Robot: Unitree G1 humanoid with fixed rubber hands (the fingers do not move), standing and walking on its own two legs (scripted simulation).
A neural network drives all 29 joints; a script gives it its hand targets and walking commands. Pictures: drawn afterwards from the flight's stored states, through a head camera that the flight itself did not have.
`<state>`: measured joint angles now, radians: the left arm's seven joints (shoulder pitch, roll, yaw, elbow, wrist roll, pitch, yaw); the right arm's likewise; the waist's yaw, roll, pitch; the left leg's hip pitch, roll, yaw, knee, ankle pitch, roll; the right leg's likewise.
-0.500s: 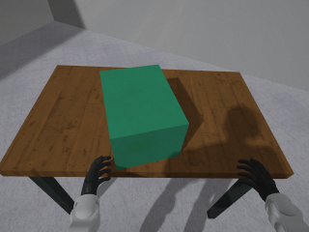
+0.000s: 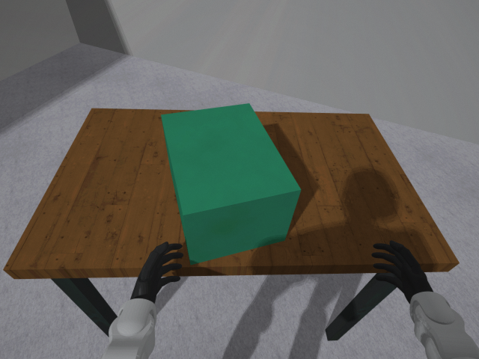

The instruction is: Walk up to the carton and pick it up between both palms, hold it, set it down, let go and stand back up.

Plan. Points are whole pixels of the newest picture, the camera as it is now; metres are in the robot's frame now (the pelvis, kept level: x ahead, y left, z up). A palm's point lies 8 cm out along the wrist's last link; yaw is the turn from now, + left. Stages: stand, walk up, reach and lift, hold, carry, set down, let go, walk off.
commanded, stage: let go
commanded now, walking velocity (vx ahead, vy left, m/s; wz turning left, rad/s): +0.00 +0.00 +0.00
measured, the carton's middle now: (222, 177) +0.45 +0.05 +0.02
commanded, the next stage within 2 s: stand in 0.16 s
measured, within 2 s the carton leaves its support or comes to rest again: neither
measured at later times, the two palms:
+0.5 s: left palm (144, 303) +0.20 +0.16 -0.01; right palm (417, 294) +0.22 -0.29 +0.00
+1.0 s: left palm (139, 306) +0.20 +0.17 -0.01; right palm (421, 346) +0.16 -0.31 -0.07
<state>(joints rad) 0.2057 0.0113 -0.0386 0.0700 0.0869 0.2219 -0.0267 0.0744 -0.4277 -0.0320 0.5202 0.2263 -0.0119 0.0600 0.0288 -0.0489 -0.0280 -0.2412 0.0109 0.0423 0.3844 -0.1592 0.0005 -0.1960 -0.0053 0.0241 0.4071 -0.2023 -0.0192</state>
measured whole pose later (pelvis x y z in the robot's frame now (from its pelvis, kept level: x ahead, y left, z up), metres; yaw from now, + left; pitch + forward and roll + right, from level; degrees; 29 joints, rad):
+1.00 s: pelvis -0.01 -0.03 -0.02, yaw +3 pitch -3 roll +0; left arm 0.19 0.21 -0.04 0.23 0.08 -0.16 -0.12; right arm 0.23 -0.40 -0.02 0.50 0.02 0.00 0.03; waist 0.00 0.00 0.06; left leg -0.27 0.01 -0.01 0.66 -0.34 0.00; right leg -0.25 0.02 -0.06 0.64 -0.34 -0.04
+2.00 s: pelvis -0.01 -0.04 -0.02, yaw +3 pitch -2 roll +0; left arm 0.19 0.22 -0.04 0.24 0.08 -0.17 -0.10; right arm 0.22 -0.40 -0.02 0.57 0.02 0.00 0.04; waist -0.01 0.02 0.07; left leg -0.27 0.01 -0.02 0.63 -0.32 -0.01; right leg -0.25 0.02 -0.07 0.61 -0.33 -0.05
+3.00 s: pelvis -0.01 -0.04 -0.02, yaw +3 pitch -2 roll +0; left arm 0.19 0.22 -0.04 0.24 0.08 -0.18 -0.09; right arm 0.20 -0.40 -0.02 0.60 0.02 0.00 0.04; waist -0.01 0.01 0.07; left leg -0.27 0.01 -0.02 0.62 -0.31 -0.01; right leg -0.25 0.02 -0.07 0.61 -0.33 -0.05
